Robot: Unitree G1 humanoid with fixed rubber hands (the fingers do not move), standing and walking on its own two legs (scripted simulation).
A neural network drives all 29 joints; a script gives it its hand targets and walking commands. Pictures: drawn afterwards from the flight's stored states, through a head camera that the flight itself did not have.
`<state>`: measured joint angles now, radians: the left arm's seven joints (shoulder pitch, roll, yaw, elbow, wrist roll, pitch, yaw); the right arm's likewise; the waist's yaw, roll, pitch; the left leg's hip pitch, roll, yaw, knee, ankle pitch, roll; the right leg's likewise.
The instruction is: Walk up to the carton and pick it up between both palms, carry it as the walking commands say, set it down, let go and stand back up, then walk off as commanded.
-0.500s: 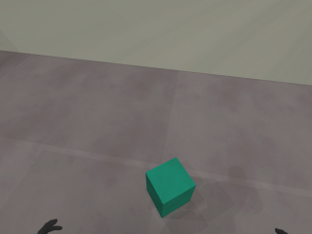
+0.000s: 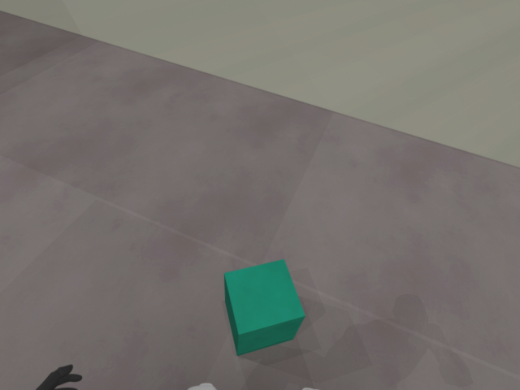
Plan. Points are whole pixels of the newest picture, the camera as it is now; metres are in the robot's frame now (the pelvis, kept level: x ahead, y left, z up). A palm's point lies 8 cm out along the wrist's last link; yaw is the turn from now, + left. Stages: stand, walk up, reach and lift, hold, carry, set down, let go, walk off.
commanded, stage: walk up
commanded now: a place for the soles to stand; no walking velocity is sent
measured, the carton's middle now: (260, 308) +0.48 -0.01 -0.61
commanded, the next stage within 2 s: none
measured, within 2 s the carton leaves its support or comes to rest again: neither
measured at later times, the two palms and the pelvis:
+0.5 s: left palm out of the picture +0.04 +0.20 -0.06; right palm out of the picture +0.21 -0.47 -0.08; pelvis +0.04 -0.16 +0.00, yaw +12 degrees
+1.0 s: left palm out of the picture +0.01 +0.20 -0.07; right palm (511, 333) +0.26 -0.42 -0.07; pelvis +0.04 -0.15 +0.02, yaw +18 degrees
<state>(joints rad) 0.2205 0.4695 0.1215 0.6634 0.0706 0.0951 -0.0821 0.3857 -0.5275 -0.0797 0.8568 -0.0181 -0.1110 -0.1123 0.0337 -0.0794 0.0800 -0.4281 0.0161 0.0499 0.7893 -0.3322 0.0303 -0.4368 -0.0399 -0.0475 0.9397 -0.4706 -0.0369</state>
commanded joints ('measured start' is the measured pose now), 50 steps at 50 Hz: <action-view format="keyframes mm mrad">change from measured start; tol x32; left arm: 1 -110 194 50 -136 3 -2 15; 50 -32 204 -53 226 -63 -174 103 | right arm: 1 173 -357 -86 -36 9 -8 -25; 50 -338 -103 6 -13 7 92 134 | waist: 1 -72 88 -39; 50 -8 102 -52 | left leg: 1 251 456 -757 -426 -135 259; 7 -21 212 -302 -215 174 184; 15 -371 -26 -200 502 -243 1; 30 180 -55 -52 -155 -14 52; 32 349 196 -548 -265 117 207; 36 138 190 -370 -213 367 212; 40 -87 -19 -132 113 -190 5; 50 26 70 -227 -265 -30 47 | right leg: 1 -372 -73 205 299 -90 27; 12 265 57 -38 -233 12 21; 14 127 -365 735 -663 -161 -157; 26 257 -352 285 -374 681 -190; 31 -36 -228 63 -157 409 -45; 33 -185 -51 10 -2 -189 40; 40 158 -369 493 -544 127 -207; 50 160 -80 163 -454 94 -31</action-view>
